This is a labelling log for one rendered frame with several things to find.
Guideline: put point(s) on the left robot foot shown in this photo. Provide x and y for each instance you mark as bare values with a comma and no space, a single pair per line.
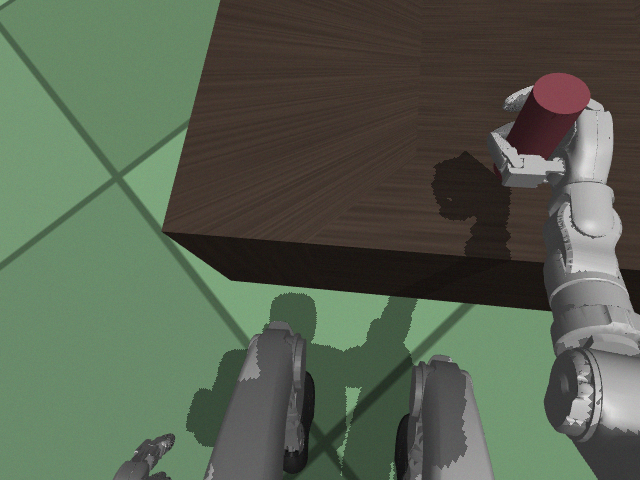
294,462

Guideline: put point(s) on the left robot hand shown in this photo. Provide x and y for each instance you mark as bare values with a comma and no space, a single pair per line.
145,458

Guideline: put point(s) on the right robot hand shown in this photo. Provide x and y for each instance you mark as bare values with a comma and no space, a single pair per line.
584,154

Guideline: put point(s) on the can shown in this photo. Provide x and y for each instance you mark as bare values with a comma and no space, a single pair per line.
553,105

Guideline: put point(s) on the right robot foot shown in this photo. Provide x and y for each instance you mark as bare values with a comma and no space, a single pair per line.
401,454

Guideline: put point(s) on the right robot arm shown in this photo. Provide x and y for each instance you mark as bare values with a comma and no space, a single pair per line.
593,394

